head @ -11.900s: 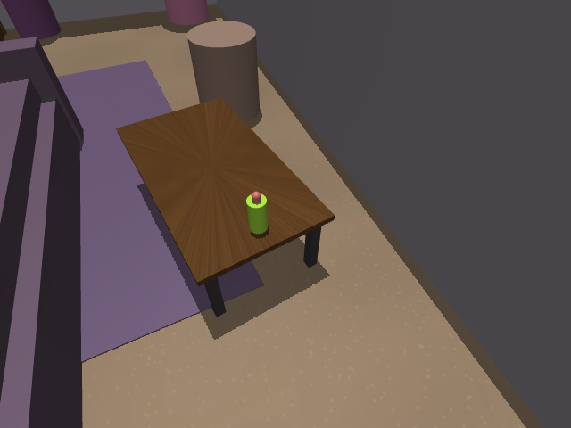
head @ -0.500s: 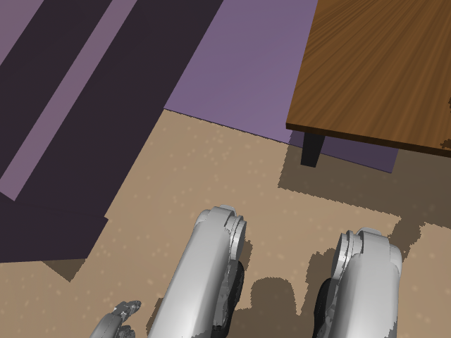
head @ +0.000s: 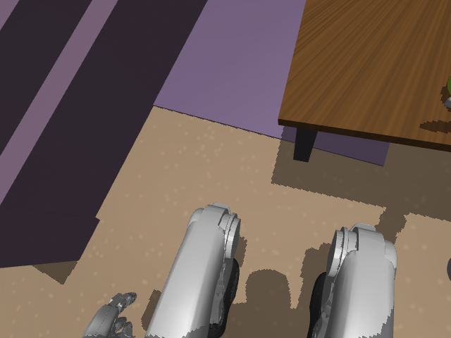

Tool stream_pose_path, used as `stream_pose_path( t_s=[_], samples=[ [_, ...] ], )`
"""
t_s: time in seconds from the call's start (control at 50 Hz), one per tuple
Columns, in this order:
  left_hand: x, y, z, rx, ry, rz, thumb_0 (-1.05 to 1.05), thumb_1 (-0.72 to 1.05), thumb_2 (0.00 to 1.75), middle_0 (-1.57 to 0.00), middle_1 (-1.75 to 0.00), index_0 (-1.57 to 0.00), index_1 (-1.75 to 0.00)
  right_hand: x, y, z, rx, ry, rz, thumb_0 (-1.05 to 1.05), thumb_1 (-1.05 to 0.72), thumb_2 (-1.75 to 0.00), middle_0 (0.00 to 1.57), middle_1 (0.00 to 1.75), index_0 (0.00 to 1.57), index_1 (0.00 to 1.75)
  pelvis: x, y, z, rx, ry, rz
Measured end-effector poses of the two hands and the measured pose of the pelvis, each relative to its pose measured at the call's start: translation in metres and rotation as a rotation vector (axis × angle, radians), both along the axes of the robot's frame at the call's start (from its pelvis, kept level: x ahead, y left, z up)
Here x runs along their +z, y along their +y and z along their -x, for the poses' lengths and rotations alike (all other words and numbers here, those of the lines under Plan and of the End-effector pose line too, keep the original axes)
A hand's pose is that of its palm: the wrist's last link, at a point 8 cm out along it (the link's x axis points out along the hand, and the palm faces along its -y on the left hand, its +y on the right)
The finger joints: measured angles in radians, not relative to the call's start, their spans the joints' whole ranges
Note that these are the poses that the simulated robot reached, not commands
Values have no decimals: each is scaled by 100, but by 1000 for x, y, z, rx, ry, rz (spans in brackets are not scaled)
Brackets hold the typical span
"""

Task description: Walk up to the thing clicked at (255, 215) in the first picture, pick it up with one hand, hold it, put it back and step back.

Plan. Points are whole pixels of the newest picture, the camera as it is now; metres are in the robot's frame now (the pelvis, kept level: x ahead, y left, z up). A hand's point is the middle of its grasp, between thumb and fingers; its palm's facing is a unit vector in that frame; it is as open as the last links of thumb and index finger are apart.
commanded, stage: close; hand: right
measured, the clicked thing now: out of the picture +0.54 -0.30 +0.03
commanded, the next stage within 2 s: settle in 0.54 s
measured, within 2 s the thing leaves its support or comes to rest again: leaves its support in 0.94 s
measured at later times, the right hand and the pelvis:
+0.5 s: hand out of the picture +0.53 -0.31 +0.01, palm faces +0.30 +0.95 -0.03, open 9.5 cm; pelvis +0.00 +0.00 +0.00, yaw +0 degrees
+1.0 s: hand out of the picture +0.52 -0.31 +0.03, palm faces +0.33 +0.94 -0.05, open 9.8 cm; pelvis +0.00 +0.00 +0.02, yaw -1 degrees
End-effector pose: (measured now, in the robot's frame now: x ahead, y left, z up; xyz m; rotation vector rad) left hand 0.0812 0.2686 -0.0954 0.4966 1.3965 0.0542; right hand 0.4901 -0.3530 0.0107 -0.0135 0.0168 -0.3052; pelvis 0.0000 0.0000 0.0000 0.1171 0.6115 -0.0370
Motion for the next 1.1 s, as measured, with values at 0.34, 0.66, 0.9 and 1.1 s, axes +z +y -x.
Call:
stream_pose_path(
  t_s=[0.34,0.66,0.9,1.1],
  samples=[
    [-2,-1,19,26,38,-3,1,89,91,-20,-30,-21,-30,1,0,-10,3,-3,10,-1,26,-30,55,41,53,41,-4,0,2,4,-4,-3],
    [-1,0,16,25,37,-8,1,90,90,-20,-29,-21,-30,-4,-1,-5,-3,2,7,-1,23,-73,83,83,84,85,-4,0,2,5,-5,-5],
    [5,-3,5,41,10,1,1,89,91,-20,-30,-21,-30,1,2,5,-11,43,8,-2,38,-103,74,108,75,111,7,-1,-1,-2,0,0],
    [31,-2,-10,61,-37,-2,1,89,91,-20,-29,-20,-30,46,-1,11,-45,23,16,-2,42,-110,72,114,74,116,38,0,-4,-11,9,14]
  ],
)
